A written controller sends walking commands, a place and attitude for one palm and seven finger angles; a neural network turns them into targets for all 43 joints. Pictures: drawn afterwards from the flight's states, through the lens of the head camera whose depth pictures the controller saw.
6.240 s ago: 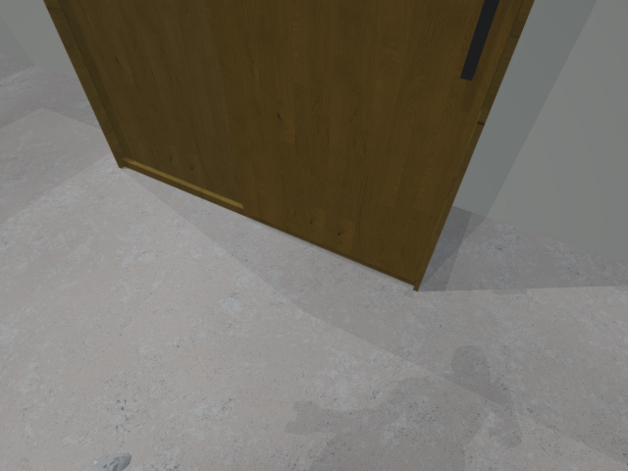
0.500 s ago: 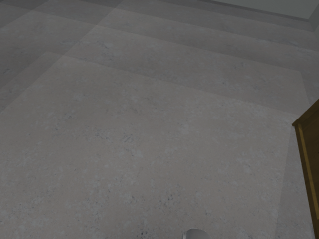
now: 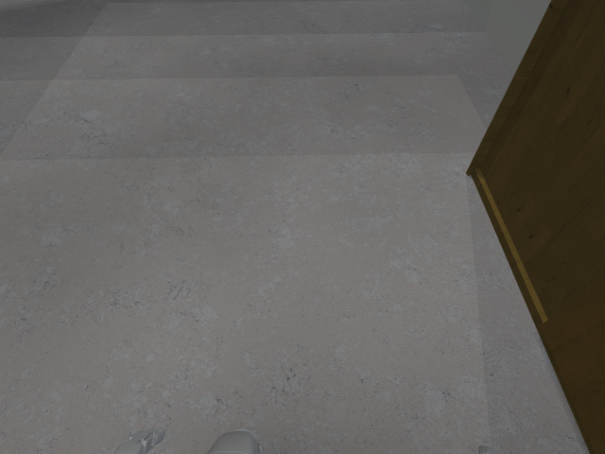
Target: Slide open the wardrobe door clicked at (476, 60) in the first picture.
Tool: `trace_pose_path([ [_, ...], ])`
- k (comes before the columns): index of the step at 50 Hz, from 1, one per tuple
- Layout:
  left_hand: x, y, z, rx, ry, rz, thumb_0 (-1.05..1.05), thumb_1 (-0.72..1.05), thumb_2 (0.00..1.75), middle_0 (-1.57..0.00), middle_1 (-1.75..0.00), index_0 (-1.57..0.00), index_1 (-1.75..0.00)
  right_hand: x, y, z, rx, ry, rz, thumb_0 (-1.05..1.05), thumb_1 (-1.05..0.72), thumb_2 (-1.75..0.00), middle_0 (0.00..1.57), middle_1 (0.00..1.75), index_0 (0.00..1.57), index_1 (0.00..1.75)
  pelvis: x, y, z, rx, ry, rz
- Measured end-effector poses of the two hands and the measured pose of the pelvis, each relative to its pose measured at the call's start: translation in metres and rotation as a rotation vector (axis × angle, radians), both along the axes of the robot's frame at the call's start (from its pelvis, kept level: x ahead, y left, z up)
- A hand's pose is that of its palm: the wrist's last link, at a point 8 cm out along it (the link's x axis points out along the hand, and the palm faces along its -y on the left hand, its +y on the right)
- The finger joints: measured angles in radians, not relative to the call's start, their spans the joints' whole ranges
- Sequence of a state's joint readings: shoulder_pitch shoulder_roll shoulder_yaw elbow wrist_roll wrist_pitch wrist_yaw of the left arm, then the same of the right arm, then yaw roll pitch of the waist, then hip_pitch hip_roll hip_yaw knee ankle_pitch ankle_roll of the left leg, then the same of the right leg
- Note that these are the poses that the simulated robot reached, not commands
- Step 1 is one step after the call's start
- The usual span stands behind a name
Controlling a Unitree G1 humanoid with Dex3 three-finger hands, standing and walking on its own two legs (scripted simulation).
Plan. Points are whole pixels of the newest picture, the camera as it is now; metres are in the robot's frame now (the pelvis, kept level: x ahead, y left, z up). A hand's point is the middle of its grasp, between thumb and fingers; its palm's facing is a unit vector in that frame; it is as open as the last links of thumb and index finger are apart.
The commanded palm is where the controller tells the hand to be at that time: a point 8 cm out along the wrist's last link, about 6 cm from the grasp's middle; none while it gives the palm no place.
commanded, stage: turn to face it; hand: right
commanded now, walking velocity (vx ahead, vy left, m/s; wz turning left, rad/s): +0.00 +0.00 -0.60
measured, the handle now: out of the picture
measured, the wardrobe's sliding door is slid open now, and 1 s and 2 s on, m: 0.00 0.00 0.00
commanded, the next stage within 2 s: none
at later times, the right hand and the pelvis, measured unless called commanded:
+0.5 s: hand out of the picture +0.00 -0.21 -0.18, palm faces +0.35 +0.90 -0.24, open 7.4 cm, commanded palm none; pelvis +0.01 +0.00 -0.02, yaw -20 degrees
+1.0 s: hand out of the picture +0.03 -0.22 -0.14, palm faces +0.56 +0.77 -0.29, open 7.4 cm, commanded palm none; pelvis +0.03 +0.03 -0.01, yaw -36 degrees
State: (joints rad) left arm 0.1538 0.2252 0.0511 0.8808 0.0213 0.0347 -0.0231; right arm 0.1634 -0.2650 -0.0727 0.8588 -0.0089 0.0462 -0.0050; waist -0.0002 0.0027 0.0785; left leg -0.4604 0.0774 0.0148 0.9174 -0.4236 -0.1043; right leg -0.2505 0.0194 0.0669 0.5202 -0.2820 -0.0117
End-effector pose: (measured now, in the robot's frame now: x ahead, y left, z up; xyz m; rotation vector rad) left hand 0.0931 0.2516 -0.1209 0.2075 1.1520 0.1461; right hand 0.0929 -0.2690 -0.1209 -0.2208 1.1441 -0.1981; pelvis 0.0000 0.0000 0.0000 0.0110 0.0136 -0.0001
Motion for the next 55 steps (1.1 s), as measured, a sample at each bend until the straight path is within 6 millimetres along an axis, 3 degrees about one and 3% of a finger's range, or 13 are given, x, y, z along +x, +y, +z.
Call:
trace_pose_path([
  [6, -0.002, 0.024, -0.028, -0.035, 0.051, -0.013, 0.0, 0.9, 0.9, -0.2, -0.3, -0.21, -0.3, 0.016, 0.029, 0.008, -0.029, -0.104, -0.007, 0.0, -0.9, -0.9, 0.2, 0.3, 0.2, 0.3, 0.006, 0.024, -0.013, -0.02, -0.001, -0.077],
  [14, 0.017, 0.033, -0.022, -0.029, 0.114, -0.109, 0.01, 0.91, 0.9, -0.2, -0.3, -0.2, -0.3, -0.026, 0.048, 0.013, -0.01, -0.059, -0.125, 0.0, -0.9, -0.9, 0.2, 0.3, 0.2, 0.3, 0.01, 0.031, -0.001, -0.037, -0.018, -0.199],
  [20, 0.049, 0.011, -0.013, -0.003, 0.113, -0.217, 0.01, 0.91, 0.9, -0.2, -0.3, -0.2, -0.3, -0.073, 0.039, -0.003, 0.028, 0.022, -0.234, 0.0, -0.9, -0.9, 0.2, 0.3, 0.2, 0.3, 0.011, 0.023, -0.001, -0.032, -0.009, -0.277],
  [26, 0.091, -0.034, -0.008, 0.041, 0.023, -0.351, 0.0, 0.91, 0.9, -0.2, -0.3, -0.2, -0.3, -0.128, 0.008, -0.034, 0.059, 0.098, -0.374, 0.0, -0.9, -0.9, 0.2, 0.3, 0.2, 0.3, 0.008, -0.001, -0.017, -0.017, -0.002, -0.352],
  [29, 0.101, -0.051, 0.001, 0.048, -0.018, -0.384, 0.0, 0.91, 0.9, -0.2, -0.3, -0.2, -0.3, -0.144, -0.003, -0.033, 0.056, 0.143, -0.419, 0.01, -0.9, -0.9, 0.2, 0.3, 0.2, 0.3, 0.007, -0.008, -0.013, -0.002, -0.003, -0.375],
  [36, 0.104, -0.072, 0.009, 0.039, 0.005, -0.449, 0.0, 0.9, 0.9, -0.2, -0.3, -0.2, -0.3, -0.139, -0.018, -0.011, 0.036, 0.065, -0.477, 0.01, -0.91, -0.9, 0.2, 0.3, 0.2, 0.3, 0.01, -0.013, 0.002, 0.011, -0.001, -0.453],
  [42, 0.106, -0.07, 0.0, 0.011, 0.046, -0.483, 0.0, 0.9, 0.9, -0.2, -0.3, -0.21, -0.3, -0.117, -0.015, 0.002, 0.005, -0.018, -0.508, 0.01, -0.91, -0.9, 0.2, 0.3, 0.2, 0.3, 0.018, -0.004, 0.003, 0.001, 0.001, -0.523],
  [49, 0.123, -0.047, -0.028, -0.02, 0.095, -0.522, 0.0, 0.9, 0.9, -0.2, -0.3, -0.21, -0.3, -0.094, 0.011, 0.012, -0.056, -0.113, -0.537, 0.0, -0.9, -0.9, 0.2, 0.3, 0.2, 0.3, 0.034, 0.024, -0.009, -0.027, 0.009, -0.613],
  [55, 0.15, -0.041, -0.028, -0.013, 0.119, -0.601, 0.0, 0.91, 0.9, -0.2, -0.3, -0.2, -0.3, -0.121, 0.048, 0.021, -0.055, -0.082, -0.628, 0.0, -0.9, -0.9, 0.2, 0.3, 0.2, 0.3, 0.039, 0.036, -0.002, -0.046, -0.009, -0.707],
])
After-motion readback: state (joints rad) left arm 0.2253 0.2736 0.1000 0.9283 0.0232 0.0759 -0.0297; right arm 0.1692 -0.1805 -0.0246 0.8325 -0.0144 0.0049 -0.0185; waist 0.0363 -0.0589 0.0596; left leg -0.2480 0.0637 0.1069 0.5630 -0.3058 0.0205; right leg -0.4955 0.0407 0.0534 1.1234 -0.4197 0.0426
